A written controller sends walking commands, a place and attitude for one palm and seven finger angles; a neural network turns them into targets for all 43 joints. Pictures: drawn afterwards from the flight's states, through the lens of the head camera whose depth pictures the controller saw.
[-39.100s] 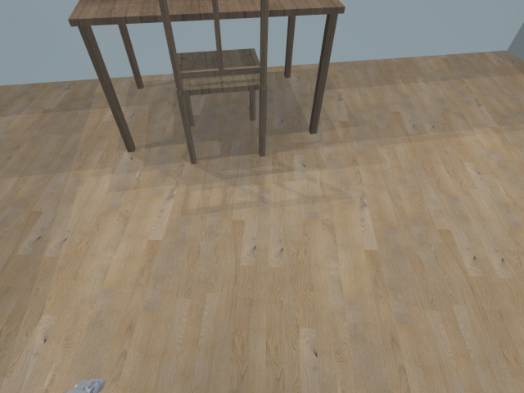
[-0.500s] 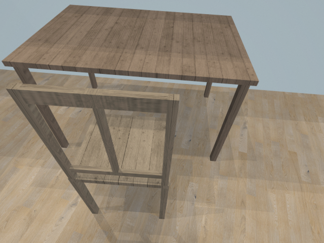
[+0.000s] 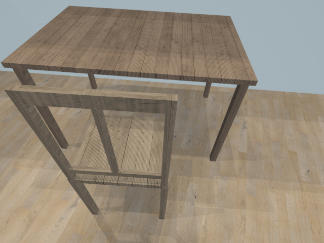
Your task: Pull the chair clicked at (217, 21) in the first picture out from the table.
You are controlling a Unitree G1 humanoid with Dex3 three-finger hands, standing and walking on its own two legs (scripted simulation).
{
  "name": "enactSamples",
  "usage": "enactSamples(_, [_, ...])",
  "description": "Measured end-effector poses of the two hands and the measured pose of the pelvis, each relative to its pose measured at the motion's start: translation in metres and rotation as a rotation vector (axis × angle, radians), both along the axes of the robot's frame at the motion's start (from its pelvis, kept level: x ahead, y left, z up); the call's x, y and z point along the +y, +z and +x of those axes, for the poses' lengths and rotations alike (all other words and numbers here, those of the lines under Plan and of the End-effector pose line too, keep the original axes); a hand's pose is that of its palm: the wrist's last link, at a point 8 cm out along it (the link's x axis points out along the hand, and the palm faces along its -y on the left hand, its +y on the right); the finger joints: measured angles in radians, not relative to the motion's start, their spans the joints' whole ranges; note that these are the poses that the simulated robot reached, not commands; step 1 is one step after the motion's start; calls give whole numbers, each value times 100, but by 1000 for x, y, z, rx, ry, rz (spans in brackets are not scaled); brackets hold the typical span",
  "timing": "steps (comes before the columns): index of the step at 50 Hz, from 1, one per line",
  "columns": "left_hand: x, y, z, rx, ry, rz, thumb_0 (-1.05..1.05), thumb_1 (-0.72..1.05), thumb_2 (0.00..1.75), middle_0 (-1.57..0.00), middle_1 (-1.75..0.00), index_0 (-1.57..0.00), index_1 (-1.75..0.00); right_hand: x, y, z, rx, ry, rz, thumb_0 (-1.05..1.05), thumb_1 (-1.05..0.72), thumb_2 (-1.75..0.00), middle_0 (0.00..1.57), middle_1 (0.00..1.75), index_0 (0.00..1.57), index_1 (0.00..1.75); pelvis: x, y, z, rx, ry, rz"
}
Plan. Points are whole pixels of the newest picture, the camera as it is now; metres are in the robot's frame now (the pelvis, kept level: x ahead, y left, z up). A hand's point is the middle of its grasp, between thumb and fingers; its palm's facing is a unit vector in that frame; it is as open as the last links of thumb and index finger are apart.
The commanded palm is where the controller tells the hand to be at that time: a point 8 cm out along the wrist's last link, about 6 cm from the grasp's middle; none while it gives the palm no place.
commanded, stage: look again from close up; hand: left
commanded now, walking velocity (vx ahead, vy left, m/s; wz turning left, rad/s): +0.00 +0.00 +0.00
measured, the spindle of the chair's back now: (107, 144) +0.41 +0.21 -0.06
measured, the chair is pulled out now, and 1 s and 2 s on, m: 0.27 0.27 0.27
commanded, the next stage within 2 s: raise the hand toward the chair's back in 0.68 s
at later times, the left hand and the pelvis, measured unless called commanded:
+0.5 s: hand out of the picture -0.03 +0.15 -0.18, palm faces +0.05 -0.99 -0.15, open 7.4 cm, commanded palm none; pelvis +0.00 -0.01 +0.00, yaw +0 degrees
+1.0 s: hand (91, 224) +0.17 +0.18 -0.04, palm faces +0.20 -0.98 -0.10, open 7.7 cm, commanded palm +0.10 +0.22 -0.07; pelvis -0.03 +0.00 -0.02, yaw +4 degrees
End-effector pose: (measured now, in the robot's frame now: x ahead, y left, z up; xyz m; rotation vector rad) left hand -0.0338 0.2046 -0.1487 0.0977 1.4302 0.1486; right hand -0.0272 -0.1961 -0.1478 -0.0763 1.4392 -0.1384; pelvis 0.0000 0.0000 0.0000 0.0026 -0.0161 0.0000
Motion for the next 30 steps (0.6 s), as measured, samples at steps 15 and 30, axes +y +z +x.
enactSamples(15, [-5,0,-2,4,3,-2,0,90,90,-20,-30,-20,-30,-3,0,0,6,1,3,0,-91,-90,20,30,20,29,-4,0,0,3,2,0])
enactSamples(30, [-7,-1,-2,0,9,-5,0,90,90,-20,-30,-20,-30,-6,0,2,2,8,-4,0,-91,-90,20,30,20,29,-5,0,1,2,7,-2])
